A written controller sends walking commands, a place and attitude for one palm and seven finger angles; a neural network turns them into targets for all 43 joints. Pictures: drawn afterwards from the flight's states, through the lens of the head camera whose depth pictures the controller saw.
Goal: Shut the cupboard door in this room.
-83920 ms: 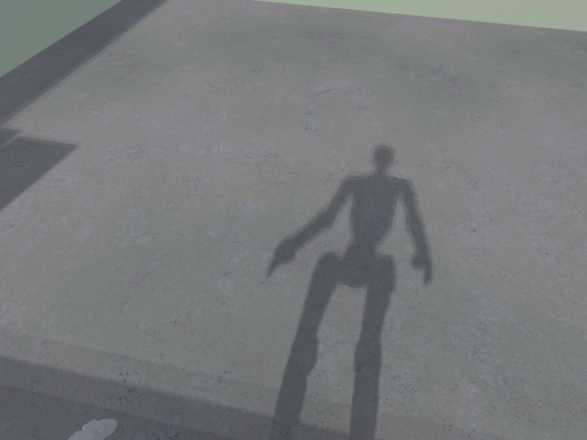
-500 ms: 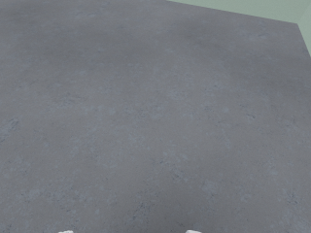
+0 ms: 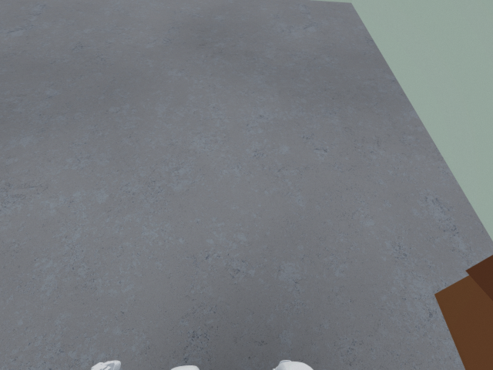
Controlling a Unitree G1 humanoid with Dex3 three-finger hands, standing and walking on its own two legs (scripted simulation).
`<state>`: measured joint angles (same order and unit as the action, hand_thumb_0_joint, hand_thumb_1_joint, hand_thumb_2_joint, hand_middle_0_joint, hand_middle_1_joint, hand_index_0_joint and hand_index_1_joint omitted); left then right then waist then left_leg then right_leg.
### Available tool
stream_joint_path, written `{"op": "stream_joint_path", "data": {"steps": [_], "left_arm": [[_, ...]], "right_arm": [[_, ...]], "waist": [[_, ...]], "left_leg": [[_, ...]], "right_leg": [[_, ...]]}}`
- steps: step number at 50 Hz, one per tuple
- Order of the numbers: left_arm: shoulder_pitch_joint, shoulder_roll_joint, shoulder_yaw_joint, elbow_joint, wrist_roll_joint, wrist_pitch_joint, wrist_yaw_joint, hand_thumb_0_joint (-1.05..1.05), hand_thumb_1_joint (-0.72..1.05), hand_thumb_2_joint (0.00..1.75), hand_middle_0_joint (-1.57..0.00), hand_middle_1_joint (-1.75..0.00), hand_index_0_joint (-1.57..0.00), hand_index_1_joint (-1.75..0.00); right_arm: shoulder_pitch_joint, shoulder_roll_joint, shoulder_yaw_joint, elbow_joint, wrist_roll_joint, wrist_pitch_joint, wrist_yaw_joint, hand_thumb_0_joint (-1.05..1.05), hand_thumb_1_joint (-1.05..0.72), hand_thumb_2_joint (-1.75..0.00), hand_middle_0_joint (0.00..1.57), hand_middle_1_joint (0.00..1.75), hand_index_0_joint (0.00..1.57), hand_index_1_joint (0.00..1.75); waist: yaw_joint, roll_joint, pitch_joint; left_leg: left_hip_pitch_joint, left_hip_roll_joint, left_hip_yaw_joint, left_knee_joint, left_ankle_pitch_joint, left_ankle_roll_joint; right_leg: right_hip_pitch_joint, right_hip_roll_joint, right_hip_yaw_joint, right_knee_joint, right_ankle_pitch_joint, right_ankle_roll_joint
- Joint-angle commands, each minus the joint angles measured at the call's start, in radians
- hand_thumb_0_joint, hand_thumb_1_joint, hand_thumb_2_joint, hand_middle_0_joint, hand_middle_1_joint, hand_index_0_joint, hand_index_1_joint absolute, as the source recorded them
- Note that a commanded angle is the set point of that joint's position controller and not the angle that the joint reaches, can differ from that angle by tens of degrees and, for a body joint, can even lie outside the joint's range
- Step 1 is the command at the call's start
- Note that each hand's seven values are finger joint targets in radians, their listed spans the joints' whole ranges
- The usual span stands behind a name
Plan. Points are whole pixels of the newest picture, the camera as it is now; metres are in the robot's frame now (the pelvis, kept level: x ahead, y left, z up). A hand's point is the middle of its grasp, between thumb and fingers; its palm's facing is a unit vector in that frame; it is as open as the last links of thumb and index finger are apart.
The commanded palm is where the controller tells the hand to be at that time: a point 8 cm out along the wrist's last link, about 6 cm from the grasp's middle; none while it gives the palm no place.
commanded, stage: turn to face it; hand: left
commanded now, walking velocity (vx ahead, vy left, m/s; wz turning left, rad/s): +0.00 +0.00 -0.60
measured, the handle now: out of the picture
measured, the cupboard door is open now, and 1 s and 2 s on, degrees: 22 22 22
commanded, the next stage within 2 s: take the last steps up to it in 1.70 s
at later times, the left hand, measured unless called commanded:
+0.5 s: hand out of the picture +0.14 +0.14 -0.15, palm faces -0.27 -0.93 -0.25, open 7.3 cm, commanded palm none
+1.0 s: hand (203, 315) +0.23 +0.09 -0.15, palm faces -0.56 -0.79 -0.24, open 7.4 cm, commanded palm none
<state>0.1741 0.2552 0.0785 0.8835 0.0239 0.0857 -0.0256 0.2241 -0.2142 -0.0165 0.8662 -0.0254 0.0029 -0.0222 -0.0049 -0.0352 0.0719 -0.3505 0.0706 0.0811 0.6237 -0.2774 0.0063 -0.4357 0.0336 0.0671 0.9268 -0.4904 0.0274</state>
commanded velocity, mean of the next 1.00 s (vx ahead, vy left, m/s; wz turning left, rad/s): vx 0.00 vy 0.00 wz -0.60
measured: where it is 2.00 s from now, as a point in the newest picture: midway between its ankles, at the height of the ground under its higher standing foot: outside the picture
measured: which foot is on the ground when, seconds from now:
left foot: down 0.00-0.28, up 0.30-0.62, down 0.64-1.00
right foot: up 0.00-0.26, down 0.28-0.64, up 0.66-1.00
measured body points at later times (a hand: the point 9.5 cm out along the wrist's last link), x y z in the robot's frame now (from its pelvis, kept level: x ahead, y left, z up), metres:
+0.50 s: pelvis +0.00 -0.03 +0.01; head +0.05 -0.05 +0.46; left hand +0.15 +0.19 -0.13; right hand +0.00 -0.31 -0.13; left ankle +0.04 +0.10 -0.67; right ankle -0.03 -0.13 -0.73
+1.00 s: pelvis +0.01 -0.02 +0.00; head +0.05 -0.05 +0.45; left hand +0.26 +0.13 -0.13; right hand -0.09 -0.26 -0.14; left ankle +0.07 +0.09 -0.73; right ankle -0.06 -0.12 -0.71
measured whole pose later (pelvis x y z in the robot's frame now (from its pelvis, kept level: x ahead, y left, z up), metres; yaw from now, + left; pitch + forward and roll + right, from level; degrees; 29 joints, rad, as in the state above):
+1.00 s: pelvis +0.01 -0.02 +0.00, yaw -36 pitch +0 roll -2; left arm 0.13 0.26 0.08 0.87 0.02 0.08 -0.04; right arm 0.24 -0.24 -0.04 0.90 -0.03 0.02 -0.02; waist -0.01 0.03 0.10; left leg -0.24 0.18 0.22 0.59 -0.33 -0.03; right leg -0.32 -0.01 -0.07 0.69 -0.36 0.03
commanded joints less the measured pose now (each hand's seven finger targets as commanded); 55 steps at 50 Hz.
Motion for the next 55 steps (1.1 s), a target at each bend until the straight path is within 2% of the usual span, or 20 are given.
{"op": "stream_joint_path", "data": {"steps": [1, 8, 11, 12, 13, 14, 15, 16, 20, 27, 30, 32, 33, 36, 46, 49, 50, 51, 52, 55], "left_arm": [[-0.029, 0.078, 0.033, -0.095, -0.001, -0.025, -0.018, 0.00, 0.90, 0.90, -0.20, -0.30, -0.20, -0.30], [-0.064, 0.036, 0.015, -0.105, -0.004, -0.028, -0.019, 0.00, 0.90, 0.90, -0.20, -0.30, -0.20, -0.30], [0.001, 0.054, 0.018, -0.087, -0.003, -0.039, -0.013, 0.00, 0.90, 0.90, -0.20, -0.30, -0.20, -0.30], [0.068, 0.087, 0.028, -0.071, -0.001, -0.045, -0.009, 0.00, 0.90, 0.90, -0.20, -0.30, -0.20, -0.30], [0.109, 0.191, 0.045, -0.059, 0.010, -0.058, 0.003, 0.00, 0.90, 0.90, -0.20, -0.30, -0.20, -0.30], [0.138, 0.258, 0.052, -0.052, 0.003, -0.060, 0.015, 0.00, 0.90, 0.90, -0.20, -0.30, -0.20, -0.30], [0.138, 0.246, 0.057, -0.053, 0.000, -0.060, 0.028, 0.00, 0.90, 0.90, -0.20, -0.30, -0.20, -0.30], [0.087, 0.222, 0.057, -0.057, 0.002, -0.064, 0.035, 0.00, 0.90, 0.90, -0.20, -0.30, -0.20, -0.30], [0.004, 0.154, 0.034, -0.082, 0.000, -0.068, 0.035, 0.00, 0.90, 0.90, -0.20, -0.30, -0.20, -0.30], [0.029, 0.185, 0.048, -0.068, 0.006, -0.060, 0.034, 0.00, 0.90, 0.90, -0.20, -0.30, -0.20, -0.30], [-0.018, 0.157, 0.042, -0.075, -0.006, -0.049, 0.033, 0.00, 0.90, 0.90, -0.20, -0.30, -0.20, -0.30], [0.016, 0.064, 0.022, -0.110, -0.017, -0.045, 0.017, 0.00, 0.90, 0.90, -0.20, -0.30, -0.20, -0.30], [0.006, 0.101, 0.026, -0.106, -0.002, -0.041, 0.014, 0.00, 0.90, 0.90, -0.20, -0.30, -0.20, -0.30], [-0.015, 0.090, 0.036, -0.080, -0.001, -0.033, -0.007, 0.00, 0.90, 0.90, -0.20, -0.30, -0.20, -0.30], [-0.075, 0.044, 0.013, -0.098, -0.003, -0.031, -0.018, 0.00, 0.90, 0.90, -0.20, -0.30, -0.20, -0.30], [0.018, 0.079, 0.020, -0.072, -0.002, -0.044, -0.012, 0.00, 0.90, 0.90, -0.20, -0.30, -0.20, -0.30], [0.096, 0.152, 0.033, -0.052, 0.005, -0.054, -0.004, 0.00, 0.90, 0.90, -0.20, -0.30, -0.20, -0.30], [0.139, 0.259, 0.053, -0.037, 0.009, -0.066, 0.011, 0.00, 0.90, 0.90, -0.20, -0.30, -0.20, -0.30], [0.173, 0.282, 0.049, -0.033, -0.008, -0.063, 0.020, 0.00, 0.90, 0.90, -0.20, -0.30, -0.20, -0.30], [0.032, 0.180, 0.034, -0.063, -0.008, -0.066, 0.040, 0.00, 0.90, 0.90, -0.20, -0.30, -0.20, -0.30]], "right_arm": [[-0.006, -0.202, -0.052, -0.069, -0.011, -0.014, -0.022, 0.00, -0.90, -0.90, 0.20, 0.30, 0.20, 0.30], [0.069, -0.218, -0.074, -0.020, -0.008, -0.001, -0.012, 0.00, -0.90, -0.90, 0.20, 0.30, 0.20, 0.30], [0.041, -0.227, -0.082, -0.021, -0.002, 0.005, -0.004, 0.00, -0.90, -0.90, 0.20, 0.30, 0.20, 0.30], [0.017, -0.218, -0.085, -0.029, 0.005, 0.008, -0.001, 0.00, -0.90, -0.90, 0.20, 0.30, 0.20, 0.30], [0.006, -0.145, -0.074, -0.059, 0.015, 0.013, 0.005, 0.00, -0.90, -0.90, 0.20, 0.30, 0.20, 0.30], [-0.058, -0.112, -0.059, -0.105, 0.008, 0.022, 0.008, 0.00, -0.90, -0.90, 0.20, 0.30, 0.20, 0.30], [-0.091, -0.123, -0.058, -0.105, 0.009, 0.030, -0.001, 0.00, -0.90, -0.90, 0.20, 0.30, 0.20, 0.30], [-0.089, -0.124, -0.059, -0.092, 0.011, 0.027, -0.007, 0.00, -0.90, -0.90, 0.20, 0.30, 0.20, 0.30], [-0.042, -0.117, -0.059, -0.046, 0.009, 0.024, 0.003, 0.00, -0.90, -0.90, 0.20, 0.30, 0.20, 0.30], [-0.064, -0.106, -0.055, -0.072, 0.021, 0.016, -0.003, 0.00, -0.90, -0.90, 0.20, 0.30, 0.20, 0.30], [0.040, -0.123, -0.055, -0.039, 0.022, 0.000, -0.012, 0.00, -0.90, -0.90, 0.20, 0.30, 0.20, 0.30], [0.091, -0.278, -0.077, -0.050, -0.001, -0.011, -0.019, 0.00, -0.90, -0.90, 0.20, 0.30, 0.20, 0.30], [0.080, -0.268, -0.071, -0.056, -0.009, -0.008, -0.020, 0.00, -0.90, -0.90, 0.20, 0.30, 0.20, 0.30], [-0.021, -0.204, -0.053, -0.082, -0.010, -0.012, -0.025, 0.00, -0.90, -0.90, 0.20, 0.30, 0.20, 0.30], [0.046, -0.225, -0.078, -0.026, -0.008, 0.001, -0.010, 0.00, -0.90, -0.90, 0.20, 0.30, 0.20, 0.30], [0.013, -0.233, -0.084, -0.031, 0.001, 0.007, -0.002, 0.00, -0.90, -0.90, 0.20, 0.30, 0.20, 0.30], [0.002, -0.197, -0.080, -0.044, 0.011, 0.009, 0.004, 0.00, -0.90, -0.90, 0.20, 0.30, 0.20, 0.30], [-0.047, -0.108, -0.057, -0.096, 0.013, 0.012, 0.009, 0.00, -0.90, -0.90, 0.20, 0.30, 0.20, 0.30], [-0.087, -0.140, -0.051, -0.112, 0.010, 0.027, 0.000, 0.00, -0.90, -0.90, 0.20, 0.30, 0.20, 0.30], [-0.076, -0.154, -0.058, -0.068, 0.011, 0.022, -0.005, 0.00, -0.90, -0.90, 0.20, 0.30, 0.20, 0.30]], "waist": [[0.005, 0.214, -0.069], [-0.042, 0.257, -0.112], [-0.003, 0.214, -0.126], [0.035, 0.157, -0.148], [0.058, -0.138, -0.141], [0.085, -0.259, -0.096], [0.084, -0.183, -0.091], [0.056, -0.249, -0.090], [0.005, -0.104, -0.135], [0.019, -0.129, -0.127], [-0.036, -0.072, -0.146], [-0.038, 0.353, -0.166], [-0.045, 0.256, -0.146], [0.003, 0.204, -0.078], [-0.034, 0.276, -0.111], [0.023, 0.205, -0.127], [0.062, 0.029, -0.161], [0.090, -0.292, -0.128], [0.108, -0.203, -0.120], [0.032, -0.180, -0.141]], "left_leg": [[0.128, 0.274, -0.188, -0.338, 0.161, 0.112], [0.211, 0.300, -0.046, -0.249, 0.320, 0.118], [0.146, 0.285, 0.009, -0.138, 0.295, 0.068], [0.076, 0.245, 0.048, -0.031, 0.207, 0.019], [-0.121, 0.119, 0.133, 0.172, -0.089, -0.054], [-0.270, 0.022, 0.060, 0.384, -0.355, -0.081], [-0.310, 0.032, -0.052, 0.487, -0.316, -0.073], [-0.352, 0.037, -0.084, 0.537, -0.277, -0.077], [-0.210, 0.023, -0.062, 0.442, -0.122, -0.096], [-0.090, -0.032, -0.055, 0.143, -0.148, -0.086], [0.176, -0.029, -0.057, -0.193, 0.066, -0.069], [0.330, 0.383, -0.440, -0.340, 0.276, 0.112], [0.242, 0.425, -0.439, -0.340, 0.221, 0.170], [0.190, 0.303, -0.223, -0.301, 0.383, 0.137], [0.249, 0.294, -0.013, -0.201, 0.475, 0.112], [0.137, 0.262, 0.043, -0.054, 0.353, 0.036], [0.008, 0.197, 0.100, 0.113, 0.162, -0.024], [-0.267, 0.025, 0.124, 0.352, -0.360, -0.084], [-0.284, 0.026, -0.033, 0.489, -0.372, -0.077], [-0.314, 0.054, -0.099, 0.564, -0.183, -0.092]], "right_leg": [[-0.104, -0.068, -0.060, 0.210, 0.024, 0.020], [0.036, -0.041, -0.157, -0.115, 0.022, 0.008], [0.204, -0.022, -0.182, -0.367, 0.190, -0.013], [0.319, -0.054, -0.135, -0.499, 0.290, -0.032], [0.434, -0.272, 0.150, -0.635, 0.408, -0.108], [0.378, -0.425, 0.349, -0.645, 0.611, -0.205], [0.356, -0.410, 0.340, -0.631, 0.602, -0.250], [0.363, -0.372, 0.349, -0.620, 0.587, -0.253], [0.320, -0.256, 0.159, -0.547, 0.676, -0.207], [0.290, -0.253, 0.282, -0.518, 0.662, -0.219], [0.136, -0.169, 0.262, -0.418, 0.557, -0.126], [-0.126, 0.035, -0.011, -0.047, -0.114, -0.008], [-0.114, -0.006, -0.001, 0.141, -0.136, -0.005], [-0.136, -0.058, -0.027, 0.265, -0.004, 0.025], [0.044, -0.041, -0.162, -0.147, 0.047, 0.008], [0.268, -0.031, -0.171, -0.434, 0.271, -0.023], [0.424, -0.151, -0.024, -0.551, 0.396, -0.066], [0.486, -0.398, 0.327, -0.608, 0.670, -0.177], [0.402, -0.446, 0.357, -0.604, 0.722, -0.247], [0.413, -0.304, 0.229, -0.549, 0.729, -0.227]]}}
